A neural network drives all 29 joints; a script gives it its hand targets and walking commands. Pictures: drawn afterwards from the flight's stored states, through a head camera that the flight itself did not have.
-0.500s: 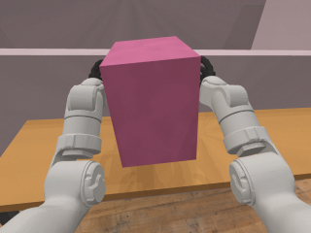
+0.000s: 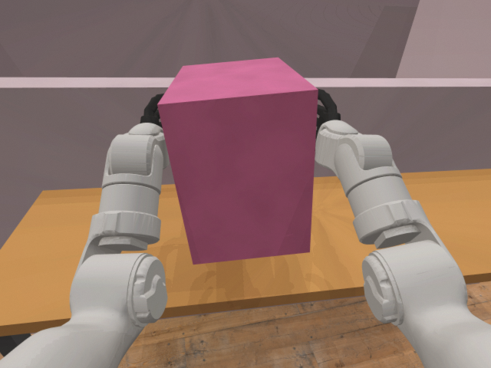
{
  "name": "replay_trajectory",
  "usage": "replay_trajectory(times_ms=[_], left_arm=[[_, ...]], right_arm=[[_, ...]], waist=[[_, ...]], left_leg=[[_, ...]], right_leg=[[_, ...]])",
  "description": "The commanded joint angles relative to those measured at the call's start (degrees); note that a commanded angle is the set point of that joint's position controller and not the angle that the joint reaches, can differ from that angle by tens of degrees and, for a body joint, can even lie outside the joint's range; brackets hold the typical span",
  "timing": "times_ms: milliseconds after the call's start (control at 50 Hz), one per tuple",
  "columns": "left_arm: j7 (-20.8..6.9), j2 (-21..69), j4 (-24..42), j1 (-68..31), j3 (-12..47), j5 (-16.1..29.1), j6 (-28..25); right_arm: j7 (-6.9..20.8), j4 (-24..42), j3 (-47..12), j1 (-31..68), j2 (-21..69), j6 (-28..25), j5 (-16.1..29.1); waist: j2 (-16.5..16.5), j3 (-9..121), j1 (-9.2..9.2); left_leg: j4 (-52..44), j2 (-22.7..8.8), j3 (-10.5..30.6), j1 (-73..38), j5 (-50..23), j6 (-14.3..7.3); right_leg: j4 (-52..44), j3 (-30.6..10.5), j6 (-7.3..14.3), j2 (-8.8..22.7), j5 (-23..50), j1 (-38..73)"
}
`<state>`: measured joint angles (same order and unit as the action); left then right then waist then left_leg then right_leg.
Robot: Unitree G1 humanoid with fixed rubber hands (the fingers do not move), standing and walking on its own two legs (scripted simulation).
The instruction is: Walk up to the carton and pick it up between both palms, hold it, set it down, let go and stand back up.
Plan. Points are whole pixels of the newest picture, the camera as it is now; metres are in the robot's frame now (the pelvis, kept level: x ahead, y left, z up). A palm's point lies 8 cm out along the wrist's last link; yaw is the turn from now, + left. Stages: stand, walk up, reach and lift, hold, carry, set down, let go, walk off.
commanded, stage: hold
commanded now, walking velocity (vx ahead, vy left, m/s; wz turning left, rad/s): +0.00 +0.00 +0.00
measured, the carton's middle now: (240, 149) +0.40 +0.01 +0.25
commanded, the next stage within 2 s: none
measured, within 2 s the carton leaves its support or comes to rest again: neither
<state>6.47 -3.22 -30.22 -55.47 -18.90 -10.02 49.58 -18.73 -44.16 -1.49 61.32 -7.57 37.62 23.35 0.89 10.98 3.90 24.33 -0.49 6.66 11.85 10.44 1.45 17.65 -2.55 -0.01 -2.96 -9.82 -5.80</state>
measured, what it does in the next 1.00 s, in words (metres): stands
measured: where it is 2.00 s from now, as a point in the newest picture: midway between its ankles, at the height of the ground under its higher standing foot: outside the picture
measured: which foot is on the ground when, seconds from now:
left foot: down 0.00-1.00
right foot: down 0.00-1.00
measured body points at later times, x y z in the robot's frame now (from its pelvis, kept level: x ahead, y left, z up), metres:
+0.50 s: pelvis +0.00 +0.00 +0.00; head -0.09 +0.01 +0.44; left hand +0.39 +0.15 +0.27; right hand +0.39 -0.13 +0.29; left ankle +0.03 +0.13 -0.75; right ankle +0.00 -0.12 -0.75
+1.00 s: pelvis +0.00 +0.00 +0.00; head -0.09 +0.01 +0.44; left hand +0.39 +0.14 +0.28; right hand +0.39 -0.13 +0.29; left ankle +0.03 +0.13 -0.75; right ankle +0.00 -0.12 -0.75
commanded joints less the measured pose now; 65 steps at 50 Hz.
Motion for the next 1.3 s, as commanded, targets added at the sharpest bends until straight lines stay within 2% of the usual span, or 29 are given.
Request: replay_trajectory(times_ms=[0,300,500,800,1280], left_arm=[[-8.67,41.56,13.68,-51.93,23.4,11.45,-6.92],[-8.75,41.41,13.01,-52.01,23.3,11.42,-7.08],[-8.68,41.8,14.64,-51.69,24.07,11.78,-6.94],[-8.81,41.59,12.99,-52.5,23.15,11.42,-7.0],[-8.7,41.54,13.54,-52.41,23.41,11.63,-7.11]], right_arm=[[7.68,20.6,-12.14,51.38,42.43,-1.91,10.94],[7.73,19.93,-12.07,51.57,42.58,-1.9,10.75],[7.56,22.07,-12.81,51.73,42.39,-2.04,11.37],[7.74,20.2,-11.8,51.84,42.67,-1.81,10.68],[7.77,20.41,-12.1,51.78,42.54,-1.98,11.08]], waist=[[2.62,25.06,0.56],[2.62,24.7,0.56],[2.58,26.18,0.48],[2.65,24.67,0.51],[2.78,25.4,0.5]], left_leg=[[-0.31,2.51,-2.13,-13.71,-14.9,2.54],[-0.83,2.48,-2.23,-13.22,-13.78,2.35],[-0.2,2.49,-1.94,-14.09,-16.14,2.61],[-0.79,2.45,-2.17,-12.86,-13.35,2.24],[-0.32,2.58,-2.12,-13.26,-14.69,2.44]], right_leg=[[-2.37,1.2,-3.33,-1.77,10.68,0.36],[-2.44,1.28,-3.34,-1.72,9.93,0.3],[-2.06,1.32,-3.4,-1.92,11.97,1.01],[-2.38,1.22,-3.34,-1.77,9.56,0.19],[-2.19,1.16,-3.34,-1.78,10.66,0.51]])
